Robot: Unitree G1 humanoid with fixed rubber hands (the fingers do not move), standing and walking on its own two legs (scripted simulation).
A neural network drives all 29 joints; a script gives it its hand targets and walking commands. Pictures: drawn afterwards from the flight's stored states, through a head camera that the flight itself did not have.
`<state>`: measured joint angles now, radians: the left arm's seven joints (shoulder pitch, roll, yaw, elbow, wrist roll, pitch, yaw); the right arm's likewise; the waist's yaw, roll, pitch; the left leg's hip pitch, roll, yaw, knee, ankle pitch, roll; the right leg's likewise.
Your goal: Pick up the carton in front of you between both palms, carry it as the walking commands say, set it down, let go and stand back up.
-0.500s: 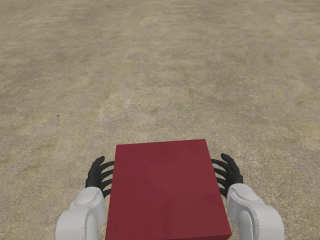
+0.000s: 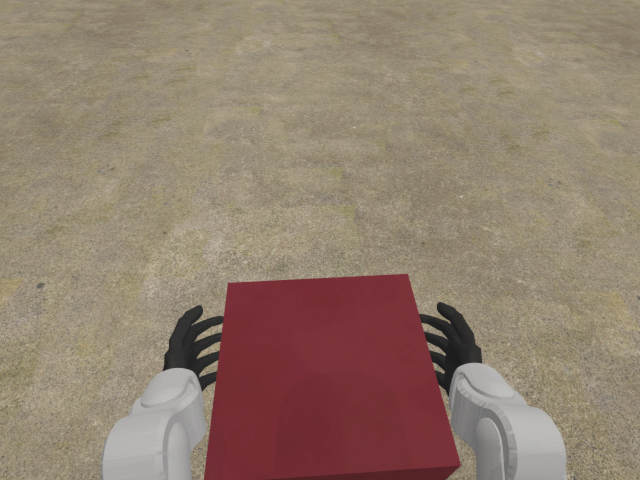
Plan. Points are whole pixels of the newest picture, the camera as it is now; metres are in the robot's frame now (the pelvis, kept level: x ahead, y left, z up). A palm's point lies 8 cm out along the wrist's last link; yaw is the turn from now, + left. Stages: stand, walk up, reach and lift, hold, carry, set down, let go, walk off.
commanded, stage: carry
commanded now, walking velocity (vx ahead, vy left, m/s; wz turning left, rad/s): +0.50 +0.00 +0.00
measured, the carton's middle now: (323, 405) +0.22 +0.00 -0.01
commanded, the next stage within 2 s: none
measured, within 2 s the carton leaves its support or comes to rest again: neither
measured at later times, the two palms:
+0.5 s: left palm (240, 188) +0.55 +0.13 +0.07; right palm (416, 186) +0.57 -0.17 +0.06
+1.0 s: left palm (233, 91) +0.90 +0.18 +0.07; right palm (365, 91) +0.90 -0.13 +0.08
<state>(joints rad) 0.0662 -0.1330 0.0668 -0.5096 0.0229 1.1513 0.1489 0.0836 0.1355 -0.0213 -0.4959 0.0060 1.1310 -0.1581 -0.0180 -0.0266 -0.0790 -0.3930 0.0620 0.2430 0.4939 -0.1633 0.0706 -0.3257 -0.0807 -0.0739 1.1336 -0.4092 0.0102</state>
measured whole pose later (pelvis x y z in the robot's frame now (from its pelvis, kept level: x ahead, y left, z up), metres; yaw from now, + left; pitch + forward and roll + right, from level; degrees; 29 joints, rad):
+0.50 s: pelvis +0.33 -0.04 -0.01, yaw +4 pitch +3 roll +0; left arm 0.06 -0.13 0.04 -0.49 0.01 1.13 0.15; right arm 0.10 0.14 -0.04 -0.55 -0.01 1.16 -0.16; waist 0.01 0.04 -0.06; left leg -0.25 0.07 0.07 1.10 -0.43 -0.01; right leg -0.42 -0.06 -0.25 0.53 -0.16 -0.08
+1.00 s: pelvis +0.67 +0.02 -0.01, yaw +0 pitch +3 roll +1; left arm 0.07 -0.13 0.07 -0.57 0.01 1.15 0.15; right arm 0.08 0.13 -0.01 -0.55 0.01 1.13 -0.17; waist -0.01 -0.04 -0.06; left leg -0.46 0.05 0.24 0.55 -0.15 0.08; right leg -0.16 -0.09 -0.08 1.00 -0.45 0.02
